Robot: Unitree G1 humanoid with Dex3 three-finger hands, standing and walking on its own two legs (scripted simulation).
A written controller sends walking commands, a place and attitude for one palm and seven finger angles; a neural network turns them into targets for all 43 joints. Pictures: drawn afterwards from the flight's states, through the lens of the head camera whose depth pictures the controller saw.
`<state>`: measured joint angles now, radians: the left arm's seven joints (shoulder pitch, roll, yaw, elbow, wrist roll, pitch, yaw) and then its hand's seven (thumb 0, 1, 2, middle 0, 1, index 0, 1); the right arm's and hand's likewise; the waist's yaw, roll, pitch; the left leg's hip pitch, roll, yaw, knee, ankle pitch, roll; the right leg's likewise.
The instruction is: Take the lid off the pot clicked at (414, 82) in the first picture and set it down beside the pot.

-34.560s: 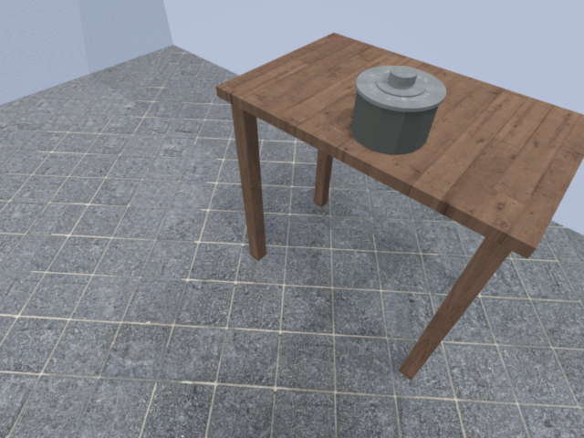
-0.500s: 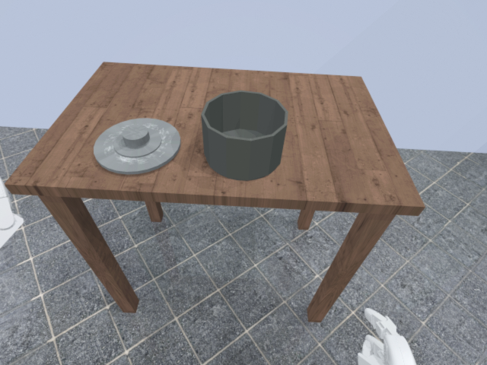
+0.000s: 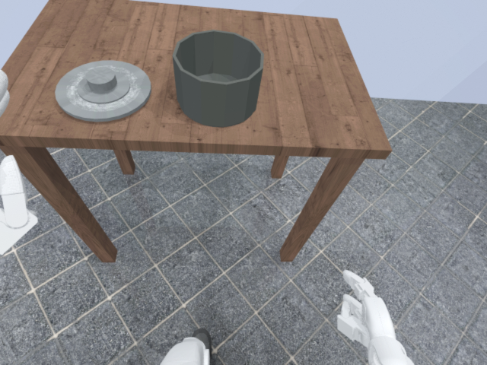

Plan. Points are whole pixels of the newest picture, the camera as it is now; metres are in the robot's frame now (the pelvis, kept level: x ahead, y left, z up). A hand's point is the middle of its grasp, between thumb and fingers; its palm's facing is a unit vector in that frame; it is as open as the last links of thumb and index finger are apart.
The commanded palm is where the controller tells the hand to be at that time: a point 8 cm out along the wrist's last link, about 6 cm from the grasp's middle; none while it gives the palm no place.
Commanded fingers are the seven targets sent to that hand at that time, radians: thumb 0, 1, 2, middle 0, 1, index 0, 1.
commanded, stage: step back with the hand held close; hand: left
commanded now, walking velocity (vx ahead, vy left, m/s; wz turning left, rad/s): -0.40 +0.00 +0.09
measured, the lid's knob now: (101, 79) +0.61 +0.33 +0.05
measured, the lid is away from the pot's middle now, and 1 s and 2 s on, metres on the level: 0.24 0.24 0.24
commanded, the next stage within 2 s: stop stepping back and stand still in 0.24 s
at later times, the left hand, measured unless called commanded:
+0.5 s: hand out of the picture +0.07 +0.24 +0.18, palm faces +0.17 -0.90 -0.39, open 7.5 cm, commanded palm +0.01 +0.30 +0.24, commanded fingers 0.00 0.90 0.90 -0.20 -0.30 -0.20 -0.30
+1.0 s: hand out of the picture -0.03 +0.29 +0.21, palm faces +0.31 -0.86 -0.41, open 7.5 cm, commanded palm -0.11 +0.34 +0.24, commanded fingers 0.00 0.90 0.90 -0.20 -0.30 -0.20 -0.30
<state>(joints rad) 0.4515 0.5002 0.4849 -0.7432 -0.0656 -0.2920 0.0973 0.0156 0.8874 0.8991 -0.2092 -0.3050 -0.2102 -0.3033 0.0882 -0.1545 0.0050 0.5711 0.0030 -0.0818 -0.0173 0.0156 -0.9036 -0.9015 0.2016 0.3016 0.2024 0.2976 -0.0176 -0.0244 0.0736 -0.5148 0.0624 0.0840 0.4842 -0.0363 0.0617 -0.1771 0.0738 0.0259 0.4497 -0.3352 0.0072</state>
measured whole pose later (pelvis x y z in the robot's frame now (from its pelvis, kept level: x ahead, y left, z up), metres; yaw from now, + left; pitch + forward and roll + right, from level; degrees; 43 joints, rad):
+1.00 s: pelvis -0.24 +0.06 +0.00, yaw +1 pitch +0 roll -1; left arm 0.56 0.50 0.47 -0.81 -0.08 -0.19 0.13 0.02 0.89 0.90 -0.21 -0.30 -0.20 -0.30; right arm 0.22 -0.12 0.02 0.56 0.02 -0.16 -0.02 0.02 -0.91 -0.90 0.20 0.30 0.20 0.30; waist -0.06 -0.13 0.06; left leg -0.32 0.06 0.09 0.62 -0.30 0.02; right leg -0.47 0.01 -0.03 1.03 -0.49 -0.01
